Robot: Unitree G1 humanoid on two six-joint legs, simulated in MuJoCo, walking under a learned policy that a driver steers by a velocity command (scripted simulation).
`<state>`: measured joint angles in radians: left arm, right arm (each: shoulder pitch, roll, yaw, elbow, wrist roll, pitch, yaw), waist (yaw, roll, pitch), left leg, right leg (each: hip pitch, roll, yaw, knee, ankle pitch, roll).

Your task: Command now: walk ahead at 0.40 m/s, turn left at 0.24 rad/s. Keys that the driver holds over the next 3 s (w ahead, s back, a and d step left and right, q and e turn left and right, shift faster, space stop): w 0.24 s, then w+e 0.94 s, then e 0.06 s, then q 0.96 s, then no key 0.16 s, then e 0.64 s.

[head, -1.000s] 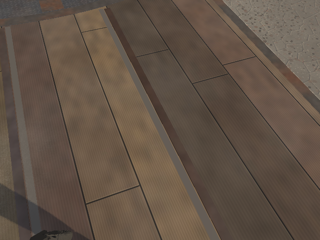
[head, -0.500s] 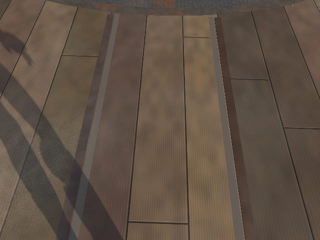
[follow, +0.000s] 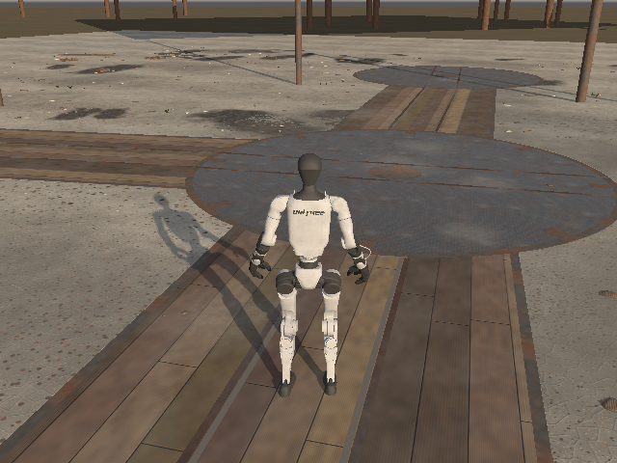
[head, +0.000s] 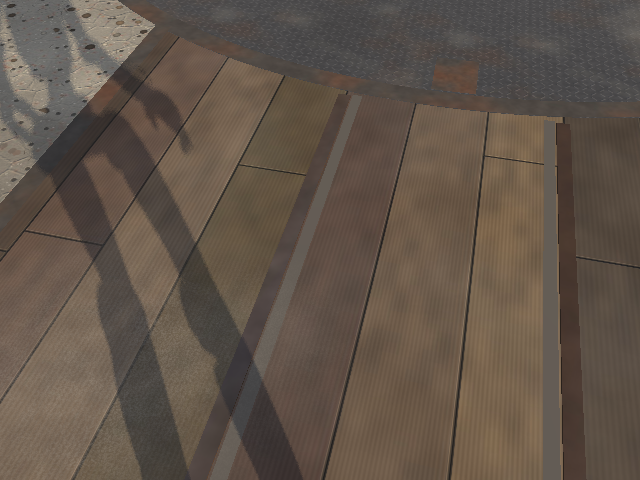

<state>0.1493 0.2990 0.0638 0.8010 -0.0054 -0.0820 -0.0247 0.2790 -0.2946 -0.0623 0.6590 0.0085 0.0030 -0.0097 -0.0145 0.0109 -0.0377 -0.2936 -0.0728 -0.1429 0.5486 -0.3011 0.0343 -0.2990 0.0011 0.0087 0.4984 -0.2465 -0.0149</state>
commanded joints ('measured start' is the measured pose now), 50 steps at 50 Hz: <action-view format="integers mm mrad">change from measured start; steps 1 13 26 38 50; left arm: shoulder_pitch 230 247 208 -15 255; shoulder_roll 246 123 124 18 207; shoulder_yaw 56 11 12 -5 67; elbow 18 38 -23 -120 -147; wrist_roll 27 -8 -45 -15 -12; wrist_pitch -17 -3 -4 45 29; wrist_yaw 6 28 33 -10 -11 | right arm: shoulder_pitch -77 -284 42 -65 -110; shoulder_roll -18 -1 -98 -132 -146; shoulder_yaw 2 7 -32 -54 -25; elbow -124 -135 -20 82 12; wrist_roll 12 6 -8 -10 40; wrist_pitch -34 -85 -85 -114 -135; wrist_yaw -1 31 20 4 21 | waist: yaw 79 119 -75 -12 143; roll -242 -123 132 25 -121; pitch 35 104 -98 120 -189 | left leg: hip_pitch -472 -382 453 166 -542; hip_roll -23 119 422 328 96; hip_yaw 26 146 -279 258 59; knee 309 128 -262 -444 828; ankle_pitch -268 282 -20 330 -205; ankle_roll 16 -60 174 136 -33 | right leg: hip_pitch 340 232 -464 -329 609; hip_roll -353 -184 -91 -131 -311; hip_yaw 569 130 95 24 705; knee -302 -351 780 271 -232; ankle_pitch -438 205 -176 288 -175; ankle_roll -192 -159 0 9 -341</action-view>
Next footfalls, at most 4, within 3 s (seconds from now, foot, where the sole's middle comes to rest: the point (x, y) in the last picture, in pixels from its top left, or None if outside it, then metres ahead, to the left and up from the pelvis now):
0.44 left None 0.36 0.15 -0.77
0.94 right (417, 451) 0.59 -0.17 -0.77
1.40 left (381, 322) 0.92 -0.12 -0.77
1.82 right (467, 361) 0.80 -0.32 -0.77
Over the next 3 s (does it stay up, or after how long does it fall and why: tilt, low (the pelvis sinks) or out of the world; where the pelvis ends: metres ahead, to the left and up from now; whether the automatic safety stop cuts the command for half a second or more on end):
stays up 0.78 -0.14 0.00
